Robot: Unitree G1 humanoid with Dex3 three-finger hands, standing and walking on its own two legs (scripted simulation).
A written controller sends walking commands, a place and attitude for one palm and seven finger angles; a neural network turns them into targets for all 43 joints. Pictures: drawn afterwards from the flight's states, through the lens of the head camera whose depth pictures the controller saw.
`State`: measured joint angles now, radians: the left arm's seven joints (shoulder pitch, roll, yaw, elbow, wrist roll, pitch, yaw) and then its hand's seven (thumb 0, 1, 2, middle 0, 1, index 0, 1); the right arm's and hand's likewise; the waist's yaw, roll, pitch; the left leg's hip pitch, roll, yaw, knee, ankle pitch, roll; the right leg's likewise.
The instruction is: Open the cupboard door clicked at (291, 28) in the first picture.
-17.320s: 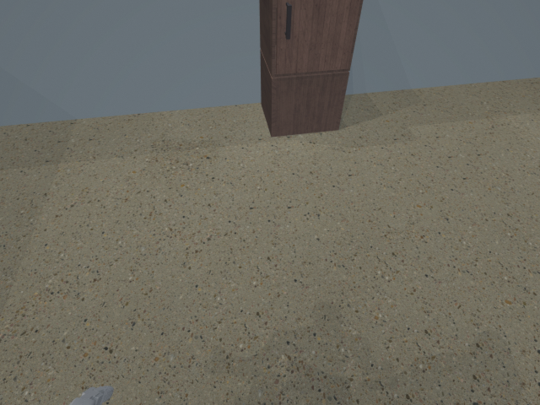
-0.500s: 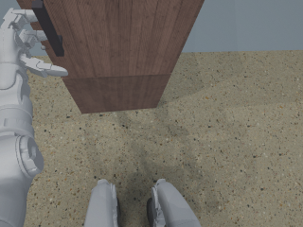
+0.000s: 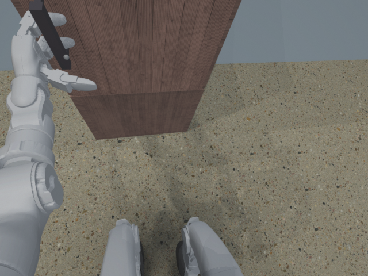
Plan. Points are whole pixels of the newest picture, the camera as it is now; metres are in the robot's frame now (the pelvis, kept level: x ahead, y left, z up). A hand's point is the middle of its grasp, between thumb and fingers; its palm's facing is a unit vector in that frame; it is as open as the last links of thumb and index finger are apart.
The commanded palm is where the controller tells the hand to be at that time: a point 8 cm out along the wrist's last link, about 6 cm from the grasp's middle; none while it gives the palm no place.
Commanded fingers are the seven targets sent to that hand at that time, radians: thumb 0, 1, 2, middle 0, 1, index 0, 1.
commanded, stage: slide the fingers in behind the handle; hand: left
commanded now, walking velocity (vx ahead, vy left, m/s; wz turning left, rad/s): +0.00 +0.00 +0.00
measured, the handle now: (54, 32) +0.59 +0.20 +0.06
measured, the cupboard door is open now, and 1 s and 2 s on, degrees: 0 0 24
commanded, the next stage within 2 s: close the thumb around the handle in 0.42 s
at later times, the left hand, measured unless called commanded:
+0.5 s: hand (67, 56) +0.55 +0.18 +0.05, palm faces +0.06 -1.00 -0.02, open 13.9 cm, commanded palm +0.52 +0.21 +0.05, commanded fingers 0.00 -0.50 0.30 -0.30 -1.20 -0.30 -1.20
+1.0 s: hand (68, 56) +0.55 +0.18 +0.05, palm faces +0.06 -1.00 -0.03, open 7.9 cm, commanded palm +0.52 +0.21 +0.05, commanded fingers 0.00 0.90 0.90 -0.40 -1.35 -0.40 -1.35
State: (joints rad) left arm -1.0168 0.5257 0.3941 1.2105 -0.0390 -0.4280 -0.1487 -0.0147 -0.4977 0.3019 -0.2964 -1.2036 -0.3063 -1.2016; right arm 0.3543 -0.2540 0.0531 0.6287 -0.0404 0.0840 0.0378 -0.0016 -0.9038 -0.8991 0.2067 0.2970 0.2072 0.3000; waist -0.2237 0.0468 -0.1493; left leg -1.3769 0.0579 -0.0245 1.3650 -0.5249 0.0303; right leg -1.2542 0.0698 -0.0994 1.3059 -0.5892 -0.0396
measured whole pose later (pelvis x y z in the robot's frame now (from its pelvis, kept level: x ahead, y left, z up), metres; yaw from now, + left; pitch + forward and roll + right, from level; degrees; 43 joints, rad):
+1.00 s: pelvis +0.00 +0.00 +0.00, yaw +0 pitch +30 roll -5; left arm -1.00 0.50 0.38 1.20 -0.03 -0.46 -0.13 0.00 0.37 0.67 -0.36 -1.30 -0.37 -1.29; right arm 0.35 -0.25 0.05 0.63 -0.04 0.09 0.05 0.00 -0.90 -0.90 0.21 0.30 0.21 0.30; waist -0.22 0.06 -0.15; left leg -1.37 0.05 -0.02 1.36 -0.53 0.03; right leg -1.25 0.07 -0.09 1.31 -0.59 -0.04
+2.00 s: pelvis +0.03 +0.00 +0.03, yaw +2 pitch +24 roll -1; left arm -0.27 -0.03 0.04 0.53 -0.01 -0.49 0.39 0.01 0.73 0.77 -0.34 -1.34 -0.36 -1.33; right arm 0.24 -0.22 -0.02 0.54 -0.06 0.09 0.11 0.00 -0.91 -0.90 0.20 0.30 0.20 0.30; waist -0.06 0.02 -0.22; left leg -1.12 0.03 0.03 1.23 -0.53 0.02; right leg -1.03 0.04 -0.04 1.22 -0.61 -0.04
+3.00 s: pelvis +0.01 -0.07 +0.03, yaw +6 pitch +21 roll +4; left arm 0.05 -0.11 -0.13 0.33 0.06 -0.46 0.53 0.00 -0.41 0.34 -0.28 -1.09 -0.29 -1.09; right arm 0.19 -0.21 -0.03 0.62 -0.08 -0.04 0.02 0.01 -0.91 -0.90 0.20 0.30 0.20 0.30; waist -0.02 0.02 -0.21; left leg -1.07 -0.02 -0.05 1.20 -0.49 -0.04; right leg -1.01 0.03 -0.10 1.28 -0.64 -0.13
